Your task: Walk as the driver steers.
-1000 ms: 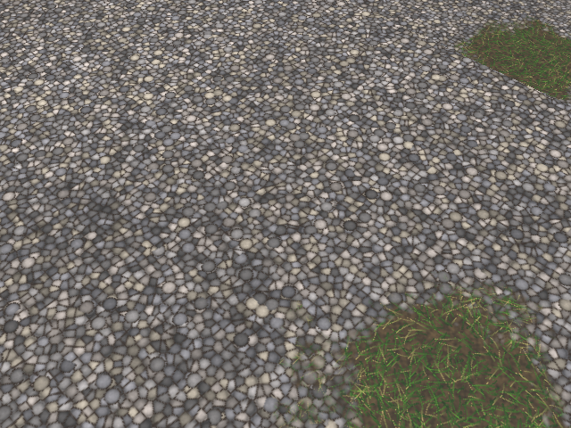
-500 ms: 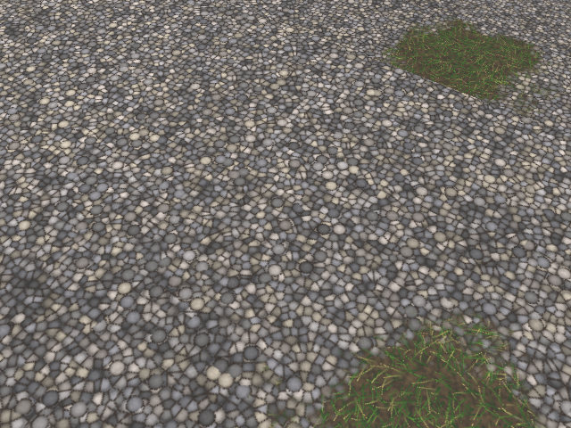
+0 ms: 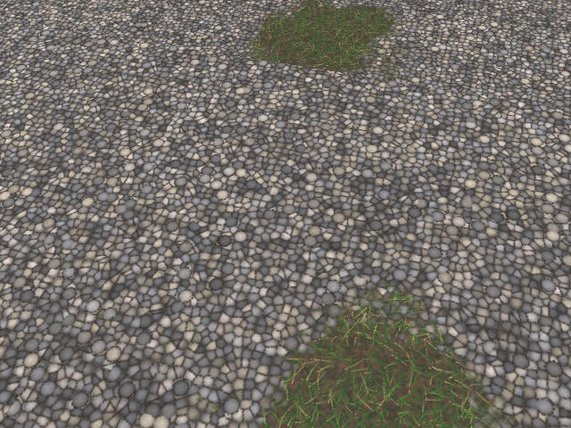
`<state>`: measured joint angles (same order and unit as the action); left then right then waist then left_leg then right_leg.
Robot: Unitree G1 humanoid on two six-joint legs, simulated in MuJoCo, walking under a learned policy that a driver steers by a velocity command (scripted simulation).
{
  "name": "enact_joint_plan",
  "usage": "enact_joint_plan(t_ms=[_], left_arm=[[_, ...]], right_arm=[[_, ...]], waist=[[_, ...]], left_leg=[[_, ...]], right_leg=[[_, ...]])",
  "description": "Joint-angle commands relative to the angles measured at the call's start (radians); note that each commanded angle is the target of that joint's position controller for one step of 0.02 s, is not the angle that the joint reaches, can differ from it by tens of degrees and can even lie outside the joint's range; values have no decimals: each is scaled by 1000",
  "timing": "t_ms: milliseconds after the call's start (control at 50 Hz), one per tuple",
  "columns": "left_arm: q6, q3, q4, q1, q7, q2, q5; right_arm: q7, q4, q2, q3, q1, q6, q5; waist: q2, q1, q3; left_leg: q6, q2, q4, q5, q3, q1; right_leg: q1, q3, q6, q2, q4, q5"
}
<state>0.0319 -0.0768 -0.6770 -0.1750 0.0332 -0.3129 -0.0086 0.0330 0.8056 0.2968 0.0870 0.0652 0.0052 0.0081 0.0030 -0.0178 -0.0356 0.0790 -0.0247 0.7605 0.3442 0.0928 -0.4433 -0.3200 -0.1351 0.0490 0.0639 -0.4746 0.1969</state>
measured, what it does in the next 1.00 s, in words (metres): steps on the spot, turning right: left foot, then right foot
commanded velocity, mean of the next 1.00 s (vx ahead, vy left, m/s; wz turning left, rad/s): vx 0.05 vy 0.00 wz -0.46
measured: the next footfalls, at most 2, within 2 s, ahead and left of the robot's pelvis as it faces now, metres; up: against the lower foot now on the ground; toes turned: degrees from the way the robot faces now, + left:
left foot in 0.12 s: +0.06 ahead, +0.14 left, +0.00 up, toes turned -9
right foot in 0.52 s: +0.00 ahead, -0.13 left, +0.00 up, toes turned -21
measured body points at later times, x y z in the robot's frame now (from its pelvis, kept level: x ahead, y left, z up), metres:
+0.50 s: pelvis +0.00 +0.01 +0.00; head +0.04 -0.01 +0.44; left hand +0.24 +0.22 -0.09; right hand +0.04 -0.31 -0.12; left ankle +0.02 +0.15 -0.74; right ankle -0.04 -0.11 -0.73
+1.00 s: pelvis +0.03 -0.02 +0.00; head +0.04 -0.02 +0.45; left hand +0.26 +0.17 -0.11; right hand +0.03 -0.33 -0.10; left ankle +0.08 +0.09 -0.74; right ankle -0.04 -0.11 -0.74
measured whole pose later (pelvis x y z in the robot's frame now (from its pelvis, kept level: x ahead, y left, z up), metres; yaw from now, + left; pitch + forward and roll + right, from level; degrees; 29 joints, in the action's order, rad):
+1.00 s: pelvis +0.03 -0.02 +0.00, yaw -27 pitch +1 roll +0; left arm 0.00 -0.04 -0.68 -0.25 0.00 -0.29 -0.01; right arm -0.02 0.79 0.31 0.06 0.19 -0.05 0.02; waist -0.01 -0.01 0.01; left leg -0.03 0.01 0.51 0.30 -0.03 -0.25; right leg -0.21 -0.08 0.04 0.05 -0.48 0.29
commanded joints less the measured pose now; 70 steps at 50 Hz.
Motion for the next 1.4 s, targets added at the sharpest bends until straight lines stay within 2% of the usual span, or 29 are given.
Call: enact_joint_plan(t_ms=[20,80,100,120,140,160,180,220,360,500,520,540,560,580,620,640,680,740,800,880,980,1000,1020,1040,1060,1080,1160,1280,1400], left_arm=[[-2,-49,73,18,-2,-177,-2],[9,-44,90,62,2,-168,-17],[12,-38,95,55,5,-147,-18],[12,-23,98,10,3,-91,-5],[2,-32,129,-5,0,-109,-12],[-6,-55,108,-26,-3,-192,3],[-3,-71,85,-39,-8,-218,-7],[17,-65,62,-52,-4,-174,-5],[18,-23,145,59,-27,-83,-11],[33,-39,137,-39,-50,-102,-11],[32,-52,123,-82,-42,-128,-8],[27,-81,130,-122,-26,-232,-10],[8,-85,159,-118,-29,-304,20],[-17,-70,156,-129,-41,-243,35],[-35,-48,147,-23,-32,-178,15],[-32,-35,150,20,-25,-150,2],[-30,-19,153,36,-15,-130,13],[-32,-12,140,29,-9,-117,18],[-31,-19,109,-27,-10,-140,8],[-43,-20,76,-51,-23,-162,4],[-48,-5,59,-25,-34,-135,-10],[-53,9,64,-6,-36,-92,-3],[-62,32,84,33,-40,-15,9],[-79,24,138,46,-36,-33,-5],[-92,1,131,63,-31,-116,-20],[-100,-6,117,39,-38,-124,-27],[-114,0,102,61,-56,-72,-3],[-122,32,137,189,-77,6,-9],[-128,9,145,182,-93,-62,-16]], right_arm=[[-11,-63,92,19,-13,-27,5],[-26,-43,99,24,66,-43,6],[-27,-32,128,34,99,-44,0],[-20,-39,198,47,112,-37,-19],[-20,-40,242,53,90,-29,-50],[-17,-70,186,38,50,-33,-49],[-10,-86,134,24,0,-33,-39],[-1,-95,106,13,-35,-28,-12],[13,-85,171,29,59,2,-18],[-17,-86,201,40,27,1,26],[-22,-63,164,31,81,-4,24],[-26,-73,106,14,104,-6,-16],[-18,-144,77,-1,17,-9,-40],[-10,-147,132,16,-33,-8,-23],[-4,-112,146,26,14,0,0],[1,-101,156,29,27,5,-8],[-4,-87,141,27,62,7,-11],[-7,-89,107,12,58,8,-5],[-23,-103,101,0,24,-2,-1],[-43,-112,118,-2,3,-39,10],[-58,-54,89,-8,140,-85,13],[-53,-32,102,-4,217,-90,12],[-45,-12,153,4,331,-95,3],[-52,-1,263,32,367,-95,-7],[-52,-14,205,19,350,-102,-7],[-47,-25,157,4,316,-106,-2],[-37,-44,126,-14,279,-99,-6],[-24,-27,158,-11,333,-81,3],[-23,0,196,4,359,-65,20]], waist=[[-174,-5,131],[-168,44,141],[-136,48,149],[61,15,172],[296,-16,117],[209,-8,109],[150,-24,94],[127,-19,59],[168,64,93],[162,2,96],[95,-7,112],[-152,3,131],[-329,-14,148],[-192,-64,191],[-119,2,125],[-126,17,109],[-143,34,129],[-136,24,126],[-172,-24,97],[-159,-43,15],[-96,42,25],[-75,76,48],[69,112,74],[273,96,35],[179,113,-30],[152,90,-56],[107,73,-49],[98,117,-56],[120,55,-41]], left_leg=[[-8,-17,-94,16,-3,20],[-39,-19,-348,-127,-23,165],[-65,43,-420,-229,6,272],[-142,249,-445,-344,187,391],[-320,415,-470,-519,415,363],[-379,454,-467,-524,402,324],[-338,386,-451,-489,287,303],[-277,295,-439,-430,150,313],[-306,306,-441,-510,-2,424],[-223,322,-312,-459,-102,328],[-159,284,-208,-361,-155,252],[-62,184,61,-48,-248,24],[-8,37,287,345,-177,-218],[-11,53,431,341,-52,-222],[-30,91,421,172,-33,-207],[-23,95,390,109,-35,-192],[-5,71,401,24,-55,-107],[6,73,245,-10,-55,-77],[-9,70,77,-20,-79,-55],[-55,64,-76,34,-92,-29],[-126,26,-318,-97,-139,267],[-143,70,-333,-89,-81,390],[-196,232,-422,-2,128,507],[-337,406,-550,224,479,540],[-386,436,-584,332,548,515],[-357,394,-581,338,477,526],[-287,278,-619,-34,213,487],[-262,207,-630,-320,-3,380],[-231,287,-531,-611,-6,495]], right_leg=[[156,-315,174,-242,93,-262],[139,-341,126,-195,33,-275],[74,-316,81,-154,-12,-165],[-61,-191,23,-51,-207,125],[-260,-22,-32,82,-397,456],[-277,-37,-70,3,-606,443],[-272,-30,-83,-12,-680,370],[-311,-7,-119,-27,-748,260],[-249,113,-154,-100,-455,203],[53,218,-52,-64,-26,29],[181,184,-16,-54,67,-91],[363,-92,60,-243,106,-434],[366,-412,280,-461,103,-619],[331,-381,324,-450,130,-532],[251,-198,205,-331,131,-355],[222,-159,174,-303,130,-347],[170,-110,171,-270,136,-402],[191,-95,173,-258,138,-355],[184,-166,181,-258,224,168],[159,-249,186,-289,262,341],[15,-215,149,-231,184,355],[-66,-179,114,-192,104,337],[-191,-54,47,-98,-157,313],[-422,105,-7,-1,-388,383],[-522,48,-17,-56,-545,403],[-570,27,-13,-87,-600,305],[-534,85,-41,-145,-542,44],[-329,171,-80,-110,-188,-182],[-195,164,0,-74,-54,-135]])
